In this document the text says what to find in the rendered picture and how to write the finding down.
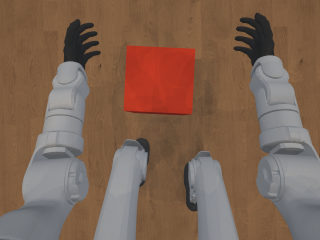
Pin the left robot upper arm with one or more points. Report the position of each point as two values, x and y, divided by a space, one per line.
51 189

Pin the right robot hand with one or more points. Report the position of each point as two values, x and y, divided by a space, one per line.
262 43

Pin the robot left shin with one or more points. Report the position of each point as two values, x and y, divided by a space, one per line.
127 142

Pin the left robot forearm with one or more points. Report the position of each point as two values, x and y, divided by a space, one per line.
64 118

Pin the right robot foot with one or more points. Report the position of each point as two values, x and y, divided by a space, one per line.
191 205

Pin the right robot forearm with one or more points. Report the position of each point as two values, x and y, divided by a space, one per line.
278 114

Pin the right robot upper arm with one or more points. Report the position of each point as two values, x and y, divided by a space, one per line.
292 183

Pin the carton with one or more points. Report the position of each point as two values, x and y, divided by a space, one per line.
159 80

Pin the left robot hand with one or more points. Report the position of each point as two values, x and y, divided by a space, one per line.
74 48

